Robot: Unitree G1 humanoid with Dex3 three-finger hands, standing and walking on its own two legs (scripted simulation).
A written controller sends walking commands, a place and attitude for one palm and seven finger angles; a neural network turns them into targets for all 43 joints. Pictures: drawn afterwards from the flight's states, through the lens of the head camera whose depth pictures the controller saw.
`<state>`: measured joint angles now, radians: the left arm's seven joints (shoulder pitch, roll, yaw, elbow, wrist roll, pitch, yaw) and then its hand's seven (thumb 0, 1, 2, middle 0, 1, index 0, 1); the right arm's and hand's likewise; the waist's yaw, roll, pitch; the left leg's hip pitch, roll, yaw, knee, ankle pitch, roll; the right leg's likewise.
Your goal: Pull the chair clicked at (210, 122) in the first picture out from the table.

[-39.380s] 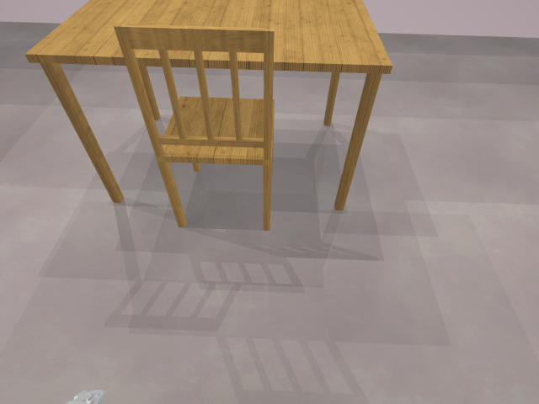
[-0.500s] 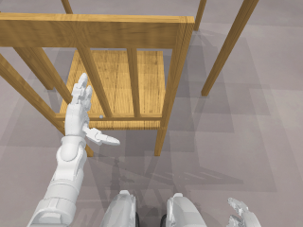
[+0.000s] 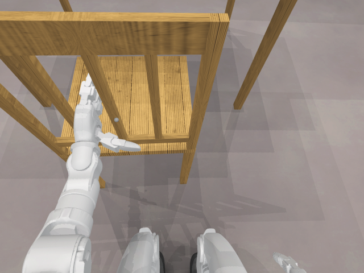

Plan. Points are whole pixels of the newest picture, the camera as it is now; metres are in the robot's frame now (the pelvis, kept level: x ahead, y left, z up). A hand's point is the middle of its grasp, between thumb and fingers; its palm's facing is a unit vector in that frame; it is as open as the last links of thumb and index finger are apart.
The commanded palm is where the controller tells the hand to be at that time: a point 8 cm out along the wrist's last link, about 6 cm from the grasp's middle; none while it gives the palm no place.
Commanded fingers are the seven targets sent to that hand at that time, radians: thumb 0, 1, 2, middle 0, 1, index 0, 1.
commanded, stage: push the fingers through the gap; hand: left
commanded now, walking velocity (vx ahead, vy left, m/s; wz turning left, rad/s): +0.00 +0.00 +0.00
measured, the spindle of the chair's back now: (110, 106) +0.47 +0.15 +0.03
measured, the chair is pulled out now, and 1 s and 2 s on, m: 0.32 0.32 0.36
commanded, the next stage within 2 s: hook a spindle and tug to test in 0.38 s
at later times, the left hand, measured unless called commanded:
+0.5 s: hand (116, 120) +0.43 +0.14 +0.03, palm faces +0.04 -1.00 -0.04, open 16.9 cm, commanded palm +0.41 +0.18 +0.02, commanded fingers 0.00 -0.50 0.30 -0.10 -0.19 -0.10 -0.19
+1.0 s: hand (120, 120) +0.43 +0.13 +0.02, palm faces +0.05 -1.00 -0.04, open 12.8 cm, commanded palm +0.40 +0.18 +0.02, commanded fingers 0.00 0.17 0.59 -0.50 -1.45 -0.50 -1.45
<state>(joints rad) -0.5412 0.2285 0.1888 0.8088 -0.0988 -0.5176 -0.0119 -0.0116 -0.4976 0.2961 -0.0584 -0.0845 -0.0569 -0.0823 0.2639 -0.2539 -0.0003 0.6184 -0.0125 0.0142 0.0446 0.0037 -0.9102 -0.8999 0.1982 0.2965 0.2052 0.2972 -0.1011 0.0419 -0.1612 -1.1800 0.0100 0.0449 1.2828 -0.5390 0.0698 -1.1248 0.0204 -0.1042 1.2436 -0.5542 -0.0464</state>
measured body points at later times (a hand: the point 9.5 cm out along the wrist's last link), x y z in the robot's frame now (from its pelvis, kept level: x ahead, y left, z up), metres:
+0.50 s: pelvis +0.00 +0.00 +0.00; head +0.13 +0.01 +0.43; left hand +0.43 +0.19 +0.03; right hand +0.09 -0.26 -0.12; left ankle +0.03 +0.08 -0.62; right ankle +0.02 -0.10 -0.62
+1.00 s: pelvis +0.00 +0.00 +0.00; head +0.13 +0.00 +0.43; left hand +0.43 +0.18 +0.03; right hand +0.08 -0.26 -0.12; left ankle +0.03 +0.08 -0.62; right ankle +0.02 -0.10 -0.62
